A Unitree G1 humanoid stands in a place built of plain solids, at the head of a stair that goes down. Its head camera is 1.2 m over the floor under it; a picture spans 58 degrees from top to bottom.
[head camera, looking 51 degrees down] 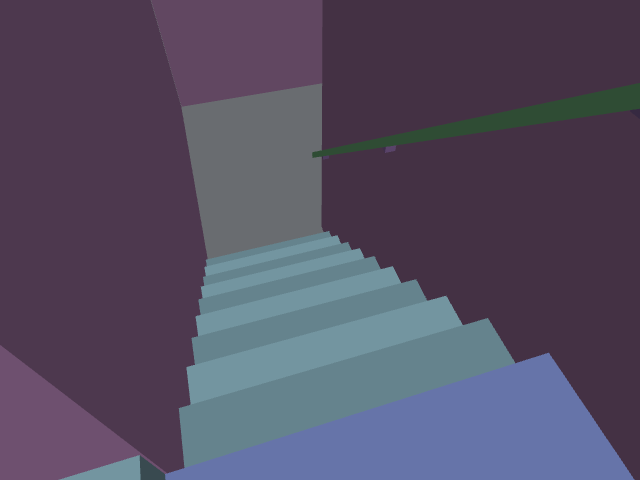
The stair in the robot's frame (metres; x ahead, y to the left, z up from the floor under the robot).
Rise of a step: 0.20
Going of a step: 0.23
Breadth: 1.10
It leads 17 degrees to the left of straight ahead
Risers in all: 10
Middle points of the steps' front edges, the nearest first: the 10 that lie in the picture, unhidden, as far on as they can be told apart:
0.39 -0.15 0.00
0.61 -0.08 -0.20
0.82 -0.01 -0.39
1.04 0.05 -0.59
1.26 0.12 -0.79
1.48 0.18 -0.98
1.69 0.25 -1.18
1.91 0.31 -1.37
2.13 0.38 -1.57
2.35 0.45 -1.77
